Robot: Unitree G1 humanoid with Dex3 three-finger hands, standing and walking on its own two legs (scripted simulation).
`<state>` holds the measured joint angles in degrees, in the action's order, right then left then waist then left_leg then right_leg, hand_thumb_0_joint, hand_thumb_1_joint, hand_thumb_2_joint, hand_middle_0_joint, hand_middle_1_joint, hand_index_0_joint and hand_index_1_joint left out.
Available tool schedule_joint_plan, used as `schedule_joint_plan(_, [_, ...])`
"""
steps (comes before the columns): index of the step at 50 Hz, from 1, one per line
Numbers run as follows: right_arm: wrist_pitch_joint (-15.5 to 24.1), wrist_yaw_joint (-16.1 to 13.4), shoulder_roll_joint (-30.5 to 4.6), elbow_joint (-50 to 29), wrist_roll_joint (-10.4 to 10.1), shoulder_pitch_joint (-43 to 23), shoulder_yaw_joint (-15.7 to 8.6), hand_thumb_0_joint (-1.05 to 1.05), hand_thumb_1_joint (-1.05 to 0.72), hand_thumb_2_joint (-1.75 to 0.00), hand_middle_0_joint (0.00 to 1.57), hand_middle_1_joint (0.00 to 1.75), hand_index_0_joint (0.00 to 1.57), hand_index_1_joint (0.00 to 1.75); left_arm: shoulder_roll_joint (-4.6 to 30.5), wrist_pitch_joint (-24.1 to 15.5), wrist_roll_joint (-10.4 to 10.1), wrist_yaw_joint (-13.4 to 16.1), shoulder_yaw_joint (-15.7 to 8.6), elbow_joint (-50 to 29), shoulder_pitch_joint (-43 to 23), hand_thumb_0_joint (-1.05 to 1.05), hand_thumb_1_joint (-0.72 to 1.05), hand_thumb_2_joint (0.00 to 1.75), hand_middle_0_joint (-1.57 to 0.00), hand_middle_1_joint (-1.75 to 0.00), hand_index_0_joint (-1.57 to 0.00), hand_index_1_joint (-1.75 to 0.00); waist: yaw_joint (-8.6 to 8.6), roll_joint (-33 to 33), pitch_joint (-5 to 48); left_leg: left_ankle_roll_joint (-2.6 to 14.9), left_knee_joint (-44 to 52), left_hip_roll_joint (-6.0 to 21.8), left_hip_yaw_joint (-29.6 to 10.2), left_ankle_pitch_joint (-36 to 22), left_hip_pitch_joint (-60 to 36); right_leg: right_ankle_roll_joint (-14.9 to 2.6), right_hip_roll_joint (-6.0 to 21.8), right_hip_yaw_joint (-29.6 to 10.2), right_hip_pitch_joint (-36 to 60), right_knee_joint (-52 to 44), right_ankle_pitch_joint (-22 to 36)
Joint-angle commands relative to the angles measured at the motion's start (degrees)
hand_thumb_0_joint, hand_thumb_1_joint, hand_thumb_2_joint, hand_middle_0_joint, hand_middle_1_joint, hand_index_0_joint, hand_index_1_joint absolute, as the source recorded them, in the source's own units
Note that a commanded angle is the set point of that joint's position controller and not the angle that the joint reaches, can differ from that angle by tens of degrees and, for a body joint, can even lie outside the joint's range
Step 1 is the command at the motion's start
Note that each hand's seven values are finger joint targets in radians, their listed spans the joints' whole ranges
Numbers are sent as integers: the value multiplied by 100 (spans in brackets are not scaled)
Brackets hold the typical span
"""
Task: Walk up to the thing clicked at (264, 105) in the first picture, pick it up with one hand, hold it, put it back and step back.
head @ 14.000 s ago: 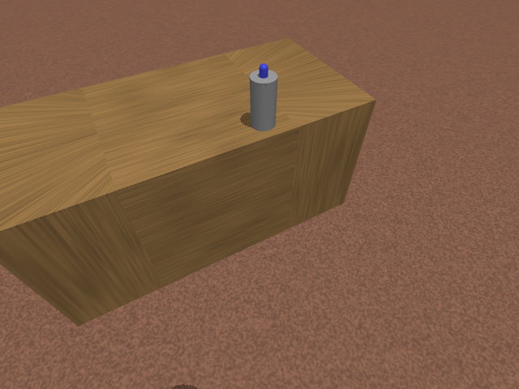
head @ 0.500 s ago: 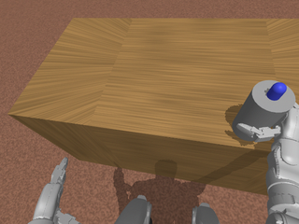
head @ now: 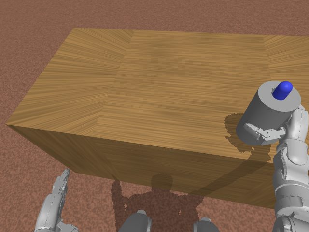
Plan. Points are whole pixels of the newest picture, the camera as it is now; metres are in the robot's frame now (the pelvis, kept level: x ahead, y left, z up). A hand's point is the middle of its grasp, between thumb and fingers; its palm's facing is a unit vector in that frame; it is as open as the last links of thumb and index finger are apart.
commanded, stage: settle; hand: right
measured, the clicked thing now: (266, 112) +0.43 -0.21 +0.06
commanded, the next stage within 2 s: lift in 0.30 s
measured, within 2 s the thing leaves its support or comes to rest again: neither
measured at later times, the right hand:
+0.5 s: hand (267, 109) +0.43 -0.21 +0.06, palm faces +0.19 +0.98 +0.01, open 11.4 cm
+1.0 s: hand (280, 99) +0.40 -0.19 +0.15, palm faces +0.20 +0.98 +0.00, open 11.4 cm
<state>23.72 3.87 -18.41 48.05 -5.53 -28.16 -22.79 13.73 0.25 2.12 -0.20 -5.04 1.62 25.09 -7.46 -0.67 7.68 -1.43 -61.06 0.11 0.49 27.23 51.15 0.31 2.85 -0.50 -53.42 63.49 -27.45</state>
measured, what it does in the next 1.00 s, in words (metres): stands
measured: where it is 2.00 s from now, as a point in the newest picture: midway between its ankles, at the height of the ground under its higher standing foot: outside the picture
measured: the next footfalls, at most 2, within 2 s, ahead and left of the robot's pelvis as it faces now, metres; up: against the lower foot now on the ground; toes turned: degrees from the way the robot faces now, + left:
none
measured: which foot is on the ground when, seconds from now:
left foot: down 0.00-1.00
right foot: down 0.00-1.00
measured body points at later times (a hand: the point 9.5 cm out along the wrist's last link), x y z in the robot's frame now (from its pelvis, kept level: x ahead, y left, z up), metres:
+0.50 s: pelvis +0.01 +0.00 +0.02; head +0.09 -0.02 +0.46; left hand +0.16 +0.26 +0.00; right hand +0.42 -0.26 +0.07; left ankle +0.02 +0.14 -0.66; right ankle +0.03 -0.12 -0.66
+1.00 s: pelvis +0.02 +0.00 +0.04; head +0.04 +0.00 +0.49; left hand +0.17 +0.26 +0.00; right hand +0.38 -0.24 +0.15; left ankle +0.02 +0.14 -0.66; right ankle +0.03 -0.12 -0.66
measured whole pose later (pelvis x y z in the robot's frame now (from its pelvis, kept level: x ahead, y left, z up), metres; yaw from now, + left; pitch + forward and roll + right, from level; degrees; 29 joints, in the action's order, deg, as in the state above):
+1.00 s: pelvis +0.02 +0.00 +0.04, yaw +0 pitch +8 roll +0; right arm 11.9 0.7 -13.1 29.3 -8.4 -19.6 -15.0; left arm 12.6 1.0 -0.8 2.6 -4.5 14.9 21.3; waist -2.2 0.7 5.9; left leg -1.4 -46.8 0.9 -0.4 23.1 31.6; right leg 0.4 2.0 0.9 -32.8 47.7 -22.7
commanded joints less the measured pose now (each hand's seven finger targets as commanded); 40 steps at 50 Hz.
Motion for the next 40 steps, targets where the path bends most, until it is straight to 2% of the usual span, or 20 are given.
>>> schedule_joint_plan(1, [399,-18,-953,-1091,-48,-2093,-20,0,0,-128,124,141,130,141,621,-352,-56,72,-232,-888,-164,0,-54,5,-5,-5,-5,-5,77,395,1986,202,813,-158,55,-1440,-972,-103,-192,-26,1513,-937,1315])
schedule_joint_plan(2, [426,-25,-1153,-1211,-44,-2272,-110,0,0,-128,122,141,129,141,832,-338,-46,110,-456,-749,15,0,-53,5,-5,-5,-5,-5,12,463,1901,210,843,-164,68,-1337,-893,-90,-176,-34,1589,-991,1210])
schedule_joint_plan(4, [407,-2,-1170,-1188,-6,-2040,-105,0,-1,-131,121,143,128,143,811,-364,-60,103,-395,-854,-110,0,-53,5,-5,-5,-5,-5,41,503,2101,205,853,-157,77,-1466,-985,-86,-169,-39,1774,-1042,1361])
schedule_joint_plan(5, [406,-11,-1318,-1321,31,-2226,-132,0,-4,-133,122,144,129,144,938,-320,-28,127,-597,-614,201,0,-53,4,-5,-5,-5,-5,6,642,2144,209,846,-155,60,-1595,-998,-72,-185,-4,1860,-1013,1513])
schedule_joint_plan(7, [332,43,-1010,-1201,-17,-1976,10,0,-6,-136,123,146,130,146,732,-328,-47,87,-357,-776,61,0,-54,5,-5,-5,-5,-5,39,664,2250,209,860,-169,109,-1781,-1123,-48,-182,-13,2082,-1046,1826])
schedule_joint_plan(10, [299,11,-1207,-1533,-78,-2282,-97,0,-5,-133,123,144,129,144,894,-296,-62,104,-545,-560,156,0,-54,5,-5,-5,-5,-5,63,723,2275,219,903,-170,109,-1792,-1090,-38,-171,-23,2197,-1096,1900])
schedule_joint_plan(12, [280,23,-1081,-1457,-125,-2180,-35,0,-5,-136,124,146,130,146,845,-333,-84,99,-429,-708,-141,0,-54,5,-5,-5,-5,-5,64,612,2185,213,968,-174,130,-1682,-1116,-44,-155,-51,2160,-1182,1739])
schedule_joint_plan(13, [287,7,-1058,-1464,-112,-2261,-10,0,-4,-135,122,145,128,145,916,-337,-86,120,-559,-641,-92,0,-54,5,-5,-5,-5,-5,-2,465,2208,208,968,-174,124,-1675,-1115,-62,-157,-71,2118,-1170,1710])
schedule_joint_plan(18, [280,43,-979,-1270,-114,-2070,39,0,-9,-138,122,147,129,147,659,-361,-101,124,-190,-650,-184,0,-55,5,-5,-5,-4,-5,117,440,2188,199,1024,-167,118,-1853,-1335,-54,-166,-48,2211,-1215,1958])
schedule_joint_plan(20, [234,40,-1262,-1167,-86,-2056,-144,0,-10,-140,121,147,128,147,690,-327,-106,126,-265,-413,13,0,-55,5,-5,-5,-5,-5,155,476,2147,179,1076,-146,65,-1994,-1420,-87,-197,15,2223,-1188,2017])
schedule_joint_plan(22, [208,85,-1050,-1342,-111,-2069,7,0,-1,-135,122,146,129,146,679,-333,-107,112,-285,-404,4,0,-53,4,-5,-6,-6,-5,94,569,2218,184,1061,-141,46,-2111,-1426,-81,-193,27,2299,-1196,2157])
schedule_joint_plan(25, [161,-18,-1203,-1667,-159,-2117,-106,0,-3,-133,121,144,127,144,957,-329,-120,133,-507,-568,-90,0,-53,4,-5,-6,-6,-5,163,552,2366,190,1173,-152,65,-2093,-1583,-73,-188,30,2527,-1301,2152])
schedule_joint_plan(29, [97,-122,-806,-1840,-149,-1923,179,0,-5,-131,120,142,126,142,661,-322,-139,116,-278,-454,-133,0,-54,4,-5,-6,-6,-6,228,501,2010,204,1288,-164,103,-1801,-1554,-44,-179,15,2484,-1497,1877])
schedule_joint_plan(31, [77,-160,-932,-2094,-131,-1940,128,0,-4,-131,121,142,127,142,609,-307,-139,137,-232,-449,-192,0,-54,5,-5,-6,-5,-5,274,539,2154,197,1315,-152,104,-2025,-1728,-34,-173,35,2648,-1512,2122])
schedule_joint_plan(32, [-9,-132,-555,-1878,-146,-1677,393,0,-3,-132,121,143,127,143,566,-316,-143,126,-172,-341,-161,0,-54,5,-5,-6,-5,-5,243,509,2017,187,1351,-148,89,-2008,-1713,-55,-185,50,2590,-1523,2055])
schedule_joint_plan(33, [-10,-153,-775,-2129,-188,-1749,200,0,-4,-132,122,144,128,144,578,-298,-144,146,-206,-247,-48,0,-54,4,-5,-6,-5,-5,279,386,1955,173,1385,-142,104,-2073,-1822,-64,-193,49,2561,-1528,2104])
schedule_joint_plan(36, [-130,-213,-926,-2687,-189,-1836,189,0,-4,-133,122,144,128,144,672,-299,-168,178,-277,-237,-320,0,-54,4,-5,-6,-5,-5,386,498,2173,155,1487,-93,41,-2290,-2150,-91,-222,112,2722,-1604,2192])
schedule_joint_plan(38, [-287,-254,-667,-2617,-211,-1513,363,0,-3,-133,123,145,129,145,866,-291,-201,216,-431,-367,-443,0,-54,5,-5,-6,-5,-5,374,338,2208,156,1566,-119,95,-2285,-2262,-80,-199,70,2961,-1770,2274])
schedule_joint_plan(39, [-321,-302,-849,-2922,-245,-1568,245,0,-5,-133,123,145,129,145,971,-254,-203,254,-568,-102,-263,0,-54,4,-5,-6,-5,-5,408,412,1975,167,1633,-110,108,-2206,-2254,-62,-201,86,2965,-1842,2203])
schedule_joint_plan(40, [-423,-309,-596,-2667,-231,-1301,407,0,-3,-133,122,144,128,144,786,-251,-223,247,-447,26,-243,0,-54,5,-5,-6,-5,-6,405,401,1795,148,1696,-101,104,-2215,-2263,-72,-209,114,2987,-1888,2172])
